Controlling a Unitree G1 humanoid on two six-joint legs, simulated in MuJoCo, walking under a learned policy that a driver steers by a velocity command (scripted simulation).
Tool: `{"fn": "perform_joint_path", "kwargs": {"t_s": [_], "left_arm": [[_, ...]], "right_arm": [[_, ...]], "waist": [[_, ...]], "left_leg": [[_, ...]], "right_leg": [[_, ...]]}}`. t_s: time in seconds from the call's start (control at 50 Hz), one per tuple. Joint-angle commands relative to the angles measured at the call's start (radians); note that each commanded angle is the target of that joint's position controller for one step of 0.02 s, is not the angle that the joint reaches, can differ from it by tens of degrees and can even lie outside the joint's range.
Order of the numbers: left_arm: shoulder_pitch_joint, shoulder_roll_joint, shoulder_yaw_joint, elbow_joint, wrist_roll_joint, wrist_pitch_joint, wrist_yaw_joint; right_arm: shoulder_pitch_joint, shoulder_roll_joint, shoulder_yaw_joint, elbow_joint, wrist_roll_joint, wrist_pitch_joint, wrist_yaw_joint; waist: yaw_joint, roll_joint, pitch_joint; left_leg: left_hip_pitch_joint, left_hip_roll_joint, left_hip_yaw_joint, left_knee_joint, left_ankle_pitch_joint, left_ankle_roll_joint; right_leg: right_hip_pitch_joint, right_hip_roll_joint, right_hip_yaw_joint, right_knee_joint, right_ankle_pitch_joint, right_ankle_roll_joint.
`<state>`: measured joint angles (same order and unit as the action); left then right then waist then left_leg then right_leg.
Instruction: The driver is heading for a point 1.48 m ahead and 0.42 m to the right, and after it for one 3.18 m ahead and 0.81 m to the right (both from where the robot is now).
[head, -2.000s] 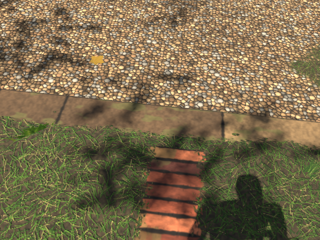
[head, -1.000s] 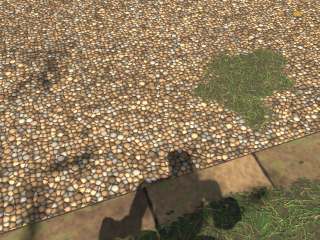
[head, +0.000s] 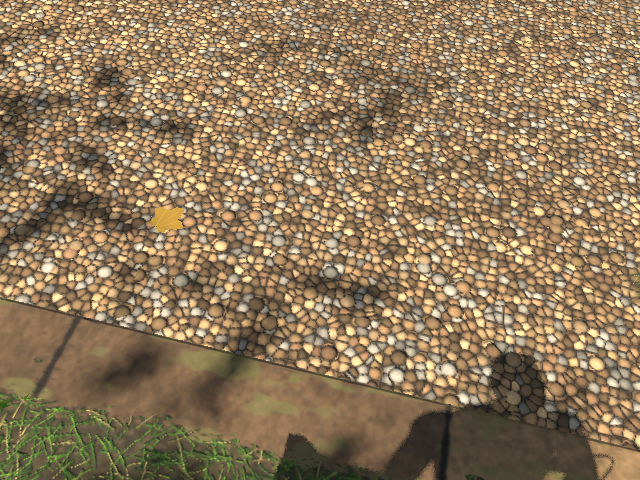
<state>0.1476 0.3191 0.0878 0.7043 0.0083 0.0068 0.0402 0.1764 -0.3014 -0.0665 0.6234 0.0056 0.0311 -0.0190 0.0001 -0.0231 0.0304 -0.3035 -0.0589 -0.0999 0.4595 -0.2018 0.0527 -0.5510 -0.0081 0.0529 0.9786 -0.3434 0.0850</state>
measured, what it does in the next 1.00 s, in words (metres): steps on the spot, turning right: right foot, then right foot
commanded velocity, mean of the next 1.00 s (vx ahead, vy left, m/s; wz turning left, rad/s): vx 0.04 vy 0.00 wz -0.33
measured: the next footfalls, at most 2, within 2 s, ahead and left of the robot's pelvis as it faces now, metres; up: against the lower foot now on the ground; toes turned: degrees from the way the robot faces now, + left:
right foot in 0.16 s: +0.06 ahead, -0.15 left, +0.00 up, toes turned +3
right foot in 0.74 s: +0.02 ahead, -0.18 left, +0.00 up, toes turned -17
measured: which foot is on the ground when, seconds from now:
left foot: down 0.00-0.74, up 0.76-1.00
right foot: up 0.00-0.14, down 0.16-0.46, up 0.48-0.72, down 0.74-1.00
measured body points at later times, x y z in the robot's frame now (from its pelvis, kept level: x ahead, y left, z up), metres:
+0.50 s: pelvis +0.01 -0.02 -0.02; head +0.03 -0.03 +0.43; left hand +0.21 +0.23 -0.10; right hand +0.10 -0.32 -0.11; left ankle +0.02 +0.09 -0.74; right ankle +0.01 -0.15 -0.73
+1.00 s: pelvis +0.01 -0.09 +0.01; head +0.03 -0.13 +0.45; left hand +0.22 +0.12 -0.07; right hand +0.06 -0.42 -0.10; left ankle +0.12 +0.05 -0.68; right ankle -0.02 -0.16 -0.74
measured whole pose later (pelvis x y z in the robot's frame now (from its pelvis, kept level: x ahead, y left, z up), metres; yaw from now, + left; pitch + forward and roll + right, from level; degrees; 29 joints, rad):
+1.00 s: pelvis +0.01 -0.09 +0.01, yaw -24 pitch +3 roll +3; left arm 0.31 0.28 0.05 0.61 -0.01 -0.01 0.02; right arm 0.13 -0.32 -0.09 0.70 0.00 -0.04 -0.01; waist 0.03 0.02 0.00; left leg -0.54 0.01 -0.06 0.87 -0.23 -0.05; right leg -0.24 0.05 0.12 0.40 -0.21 -0.08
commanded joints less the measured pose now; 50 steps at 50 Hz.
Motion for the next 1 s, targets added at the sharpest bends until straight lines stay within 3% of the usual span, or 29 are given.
{"fn": "perform_joint_path", "kwargs": {"t_s": [0.02, 0.1, 0.14, 0.16, 0.18, 0.2, 0.22, 0.24, 0.3, 0.38, 0.44, 0.48, 0.5, 0.52, 0.54, 0.56, 0.62, 0.66, 0.7, 0.72, 0.74, 0.76, 0.78, 0.8, 0.82, 0.84, 0.88, 0.92, 1.0], "left_arm": [[-0.018, 0.055, 0.005, -0.066, -0.003, -0.015, -0.007], [-0.004, 0.050, -0.002, -0.065, -0.011, -0.020, -0.025], [0.034, 0.010, -0.016, -0.050, -0.007, -0.029, -0.039], [0.024, 0.023, -0.018, -0.055, 0.006, -0.031, -0.041], [0.017, 0.087, -0.010, -0.076, 0.015, -0.032, -0.037], [-0.031, 0.133, -0.003, -0.077, 0.012, -0.032, -0.036], [-0.043, 0.109, -0.001, -0.088, -0.001, -0.031, -0.040], [-0.034, 0.097, -0.004, -0.087, -0.001, -0.032, -0.043], [-0.017, 0.117, 0.002, -0.102, -0.012, -0.036, -0.036], [-0.006, 0.116, 0.009, -0.141, -0.020, -0.014, -0.021], [-0.019, 0.097, 0.010, -0.180, -0.026, 0.000, -0.020], [-0.003, 0.074, 0.006, -0.193, -0.022, 0.005, -0.028], [-0.010, 0.094, 0.015, -0.196, -0.018, 0.007, -0.032], [-0.016, 0.112, 0.027, -0.196, -0.023, 0.011, -0.037], [-0.004, 0.097, 0.026, -0.189, -0.030, 0.019, -0.039], [-0.004, 0.071, 0.016, -0.186, -0.032, 0.025, -0.041], [-0.031, 0.030, -0.006, -0.201, -0.033, 0.030, -0.058], [-0.023, 0.052, 0.002, -0.207, -0.040, 0.032, -0.069], [0.044, 0.064, 0.015, -0.187, -0.034, 0.036, -0.070], [0.085, 0.084, 0.028, -0.173, -0.027, 0.037, -0.060], [0.116, 0.176, 0.054, -0.185, -0.027, 0.032, -0.047], [0.115, 0.287, 0.066, -0.224, 0.003, 0.019, -0.045], [0.151, 0.239, 0.054, -0.218, 0.030, -0.005, -0.056], [0.136, 0.211, 0.043, -0.196, 0.019, -0.021, -0.055], [0.112, 0.176, 0.036, -0.184, -0.012, -0.025, -0.048], [0.089, 0.147, 0.024, -0.186, -0.028, -0.022, -0.041], [0.072, 0.134, 0.011, -0.192, -0.017, -0.022, -0.028], [0.096, 0.129, 0.010, -0.184, -0.009, -0.032, -0.018], [0.150, 0.149, 0.020, -0.151, -0.022, -0.042, -0.012]], "right_arm": [[-0.031, -0.161, -0.043, -0.068, -0.004, -0.010, -0.010], [-0.038, -0.106, -0.014, -0.049, -0.017, -0.011, 0.005], [-0.050, -0.053, 0.013, -0.026, -0.017, -0.018, 0.012], [-0.001, -0.037, 0.019, -0.004, -0.025, -0.028, 0.015], [0.031, -0.041, 0.019, 0.003, -0.044, -0.038, 0.015], [0.102, -0.049, 0.012, 0.009, -0.048, -0.047, 0.018], [0.041, -0.088, 0.003, 0.009, -0.047, -0.047, 0.009], [-0.012, -0.110, -0.008, 0.001, -0.035, -0.043, 0.001], [-0.021, -0.083, -0.014, -0.015, -0.027, -0.025, -0.013], [0.003, -0.054, -0.026, -0.015, -0.020, -0.033, -0.007], [0.029, -0.084, -0.046, -0.011, -0.019, -0.034, -0.001], [0.046, -0.130, -0.058, -0.011, -0.024, -0.035, -0.003], [0.040, -0.123, -0.053, -0.024, -0.026, -0.042, -0.010], [0.042, -0.120, -0.049, -0.031, -0.026, -0.049, -0.016], [0.010, -0.124, -0.049, -0.034, -0.019, -0.051, -0.020], [-0.019, -0.139, -0.053, -0.030, -0.009, -0.049, -0.021], [-0.036, -0.162, -0.062, -0.021, -0.007, -0.025, -0.022], [-0.016, -0.172, -0.066, -0.011, 0.002, -0.017, -0.019], [-0.021, -0.169, -0.064, -0.003, 0.024, -0.017, -0.015], [0.019, -0.140, -0.057, 0.014, 0.025, -0.021, -0.011], [0.053, -0.090, -0.045, 0.011, -0.007, -0.024, -0.006], [-0.020, -0.051, -0.023, -0.058, -0.048, -0.029, -0.009], [-0.093, -0.108, -0.039, -0.062, -0.024, -0.034, -0.015], [-0.087, -0.124, -0.044, -0.052, -0.003, -0.035, -0.015], [-0.063, -0.130, -0.050, -0.032, -0.004, -0.037, -0.014], [-0.072, -0.140, -0.055, -0.024, -0.009, -0.038, -0.015], [-0.073, -0.123, -0.053, -0.020, -0.010, -0.052, -0.001], [-0.083, -0.105, -0.047, -0.009, -0.006, -0.073, 0.008], [-0.144, -0.074, -0.033, -0.003, -0.003, -0.104, 0.019]], "waist": [[-0.014, 0.170, -0.136], [-0.024, 0.178, -0.129], [0.016, 0.154, -0.119], [0.006, 0.124, -0.111], [-0.028, 0.032, -0.109], [-0.111, -0.107, -0.099], [-0.060, -0.129, -0.081], [-0.036, -0.127, -0.058], [-0.027, -0.150, -0.047], [-0.016, -0.099, -0.079], [-0.010, 0.047, -0.082], [-0.005, 0.226, -0.079], [-0.021, 0.241, -0.087], [-0.026, 0.160, -0.083], [-0.004, 0.104, -0.076], [0.003, 0.103, -0.059], [-0.021, 0.167, -0.080], [-0.030, 0.199, -0.111], [0.007, 0.179, -0.131], [0.015, 0.133, -0.135], [0.005, -0.082, -0.126], [0.007, -0.324, -0.131], [0.085, -0.187, -0.209], [0.052, -0.130, -0.167], [0.028, -0.077, -0.134], [0.023, -0.075, -0.099], [0.006, -0.111, -0.067], [0.012, -0.103, -0.069], [0.039, -0.113, -0.050]], "left_leg": [[0.125, 0.237, -0.231, -0.098, 0.217, 0.179], [0.073, 0.245, -0.243, -0.077, 0.180, 0.174], [0.023, 0.212, -0.204, -0.058, 0.121, 0.131], [0.002, 0.176, -0.180, -0.051, 0.058, 0.081], [-0.024, 0.114, -0.123, 0.021, -0.050, 0.024], [0.000, 0.043, -0.038, 0.015, -0.114, -0.022], [0.061, 0.037, -0.004, 0.036, -0.085, -0.054], [0.072, 0.034, 0.011, 0.062, -0.071, -0.056], [0.057, 0.031, 0.039, 0.099, -0.052, -0.045], [0.053, 0.036, 0.063, 0.107, -0.048, -0.034], [0.103, 0.124, -0.019, 0.009, -0.017, 0.022], [0.172, 0.351, -0.240, -0.101, 0.147, 0.164], [0.183, 0.463, -0.319, -0.115, 0.301, 0.244], [0.184, 0.491, -0.317, -0.109, 0.400, 0.273], [0.184, 0.458, -0.239, -0.097, 0.403, 0.241], [0.180, 0.409, -0.156, -0.096, 0.386, 0.198], [0.141, 0.322, 0.027, -0.077, 0.410, 0.147], [0.161, 0.332, 0.059, -0.050, 0.390, 0.136], [0.140, 0.330, 0.098, 0.028, 0.305, 0.094], [0.079, 0.299, 0.144, 0.116, 0.202, 0.042], [-0.131, 0.213, 0.237, 0.358, -0.068, -0.053], [-0.411, 0.063, 0.185, 0.614, -0.507, -0.127], [-0.411, 0.062, 0.033, 0.771, -0.513, -0.128], [-0.436, 0.083, 0.014, 0.789, -0.412, -0.110], [-0.459, 0.109, 0.013, 0.734, -0.302, -0.096], [-0.459, 0.123, 0.010, 0.679, -0.220, -0.092], [-0.408, 0.100, 0.029, 0.633, -0.099, -0.094], [-0.391, 0.087, 0.032, 0.533, -0.033, -0.096], [-0.325, 0.055, 0.024, 0.280, 0.013, -0.109]], "right_leg": [[0.032, -0.008, 0.009, -0.122, 0.018, 0.002], [0.181, -0.025, -0.009, -0.273, -0.002, -0.021], [0.345, -0.019, -0.031, -0.511, 0.160, -0.045], [0.412, -0.034, 0.002, -0.579, 0.275, -0.061], [0.446, -0.131, 0.115, -0.573, 0.479, -0.096], [0.379, -0.163, 0.152, -0.536, 0.467, -0.164], [0.284, -0.148, 0.179, -0.574, 0.298, -0.195], [0.251, -0.135, 0.189, -0.590, 0.225, -0.188], [0.238, -0.135, 0.237, -0.582, 0.237, -0.191], [0.237, -0.111, 0.272, -0.518, 0.270, -0.205], [0.140, -0.020, 0.180, -0.382, 0.206, -0.151], [0.005, 0.060, 0.035, -0.167, -0.020, -0.091], [-0.050, 0.031, 0.014, 0.037, -0.250, -0.072], [-0.088, 0.008, 0.034, 0.189, -0.291, -0.058], [-0.098, -0.020, 0.045, 0.205, -0.257, -0.051], [-0.095, -0.043, 0.031, 0.141, -0.198, -0.045], [0.052, -0.037, -0.068, -0.053, -0.113, -0.040], [0.128, -0.018, -0.104, -0.187, -0.070, -0.050], [0.253, 0.025, -0.154, -0.397, 0.086, -0.082], [0.359, 0.049, -0.134, -0.496, 0.166, -0.110], [0.519, -0.097, 0.108, -0.561, 0.468, -0.176], [0.557, -0.373, 0.524, -0.590, 0.760, -0.394], [0.521, -0.396, 0.546, -0.628, 0.664, -0.475], [0.503, -0.329, 0.468, -0.645, 0.409, -0.426], [0.486, -0.266, 0.422, -0.666, 0.110, -0.360], [0.451, -0.235, 0.410, -0.700, -0.080, -0.327], [0.389, -0.187, 0.396, -0.758, -0.181, -0.314], [0.409, -0.171, 0.374, -0.773, -0.130, -0.312], [0.419, -0.148, 0.354, -0.761, -0.052, -0.308]]}}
